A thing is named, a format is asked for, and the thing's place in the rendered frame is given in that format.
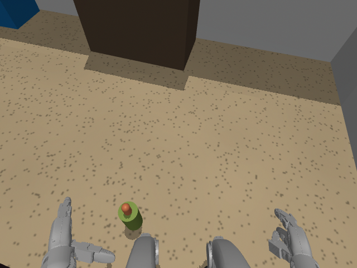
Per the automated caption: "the right robot arm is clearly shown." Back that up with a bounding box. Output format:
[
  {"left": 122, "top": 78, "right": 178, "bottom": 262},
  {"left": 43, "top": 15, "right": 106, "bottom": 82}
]
[{"left": 290, "top": 255, "right": 320, "bottom": 268}]

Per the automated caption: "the right robot hand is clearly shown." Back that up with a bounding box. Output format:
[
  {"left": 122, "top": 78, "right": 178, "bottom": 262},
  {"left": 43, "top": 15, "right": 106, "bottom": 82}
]
[{"left": 268, "top": 208, "right": 313, "bottom": 263}]

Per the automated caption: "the left robot arm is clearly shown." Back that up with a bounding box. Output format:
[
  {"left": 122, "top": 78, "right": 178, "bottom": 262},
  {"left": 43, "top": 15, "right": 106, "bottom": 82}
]
[{"left": 41, "top": 246, "right": 76, "bottom": 268}]

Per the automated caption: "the left robot hand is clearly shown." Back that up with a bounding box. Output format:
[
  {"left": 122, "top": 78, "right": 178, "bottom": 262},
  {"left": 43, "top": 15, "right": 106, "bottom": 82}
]
[{"left": 48, "top": 197, "right": 115, "bottom": 264}]

